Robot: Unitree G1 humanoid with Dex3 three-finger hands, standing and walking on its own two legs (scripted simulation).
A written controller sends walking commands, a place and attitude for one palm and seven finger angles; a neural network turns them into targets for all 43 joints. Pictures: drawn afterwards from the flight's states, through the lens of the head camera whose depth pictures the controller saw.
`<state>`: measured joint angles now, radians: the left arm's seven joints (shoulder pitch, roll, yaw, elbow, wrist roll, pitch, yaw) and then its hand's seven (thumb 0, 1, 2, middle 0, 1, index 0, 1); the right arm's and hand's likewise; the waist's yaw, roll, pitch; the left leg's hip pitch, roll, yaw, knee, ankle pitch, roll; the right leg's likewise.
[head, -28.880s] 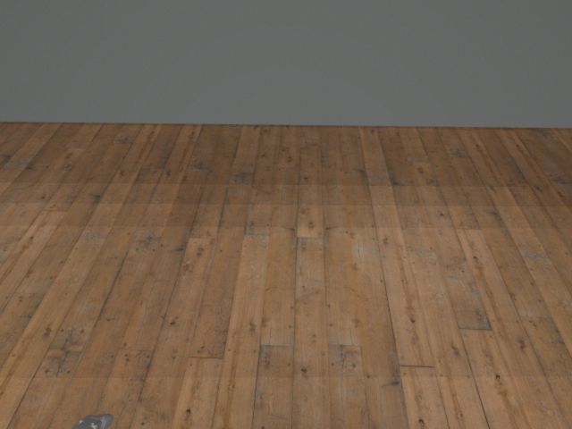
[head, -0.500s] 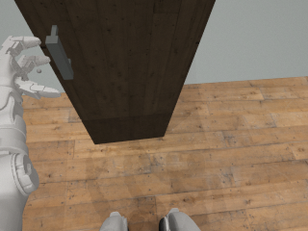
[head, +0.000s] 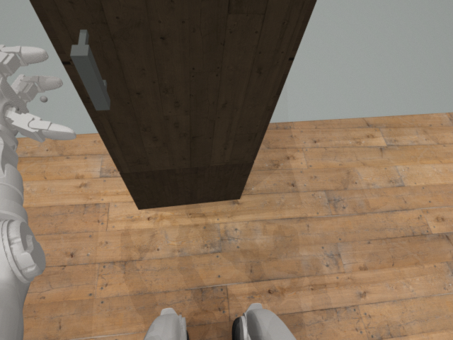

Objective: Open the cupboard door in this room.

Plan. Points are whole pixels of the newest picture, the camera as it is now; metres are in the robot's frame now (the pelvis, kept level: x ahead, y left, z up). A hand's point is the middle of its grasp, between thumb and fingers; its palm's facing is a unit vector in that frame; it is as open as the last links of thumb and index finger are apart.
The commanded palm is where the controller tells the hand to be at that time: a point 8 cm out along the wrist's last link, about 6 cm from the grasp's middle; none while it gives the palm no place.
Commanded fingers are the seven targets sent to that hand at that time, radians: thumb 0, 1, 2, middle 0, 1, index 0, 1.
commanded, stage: move the hooked fingers beside the handle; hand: left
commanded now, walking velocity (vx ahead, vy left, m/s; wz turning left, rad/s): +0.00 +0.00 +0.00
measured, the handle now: (93, 71) +0.56 +0.20 +0.09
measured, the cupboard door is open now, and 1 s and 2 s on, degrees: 0 0 0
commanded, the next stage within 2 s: slide the fingers in behind the handle in 0.66 s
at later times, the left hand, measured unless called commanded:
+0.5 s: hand (40, 96) +0.49 +0.27 +0.09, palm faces +0.07 -1.00 +0.00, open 14.0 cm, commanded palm +0.47 +0.31 +0.09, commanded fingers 0.00 -0.50 0.30 -0.30 -1.20 -0.30 -1.20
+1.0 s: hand (52, 99) +0.49 +0.25 +0.09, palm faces +0.06 -1.00 +0.00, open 14.0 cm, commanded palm +0.48 +0.29 +0.09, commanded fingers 0.00 -0.50 0.30 -0.30 -1.20 -0.30 -1.20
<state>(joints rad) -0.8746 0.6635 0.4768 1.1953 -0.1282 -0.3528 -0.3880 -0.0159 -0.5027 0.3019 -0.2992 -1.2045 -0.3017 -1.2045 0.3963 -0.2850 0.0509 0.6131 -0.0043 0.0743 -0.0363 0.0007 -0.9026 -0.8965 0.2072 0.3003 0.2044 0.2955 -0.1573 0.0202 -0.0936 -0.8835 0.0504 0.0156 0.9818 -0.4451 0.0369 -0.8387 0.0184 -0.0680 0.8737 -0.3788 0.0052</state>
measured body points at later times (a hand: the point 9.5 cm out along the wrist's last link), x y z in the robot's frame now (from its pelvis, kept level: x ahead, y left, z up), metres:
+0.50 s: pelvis +0.00 +0.00 +0.00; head +0.13 +0.03 +0.43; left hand +0.49 +0.33 +0.10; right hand +0.00 -0.27 -0.10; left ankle +0.01 +0.09 -0.68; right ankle +0.02 -0.13 -0.68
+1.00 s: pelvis +0.00 +0.00 +0.00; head +0.12 +0.03 +0.43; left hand +0.48 +0.31 +0.10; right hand +0.02 -0.27 -0.10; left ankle +0.01 +0.09 -0.68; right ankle +0.02 -0.13 -0.68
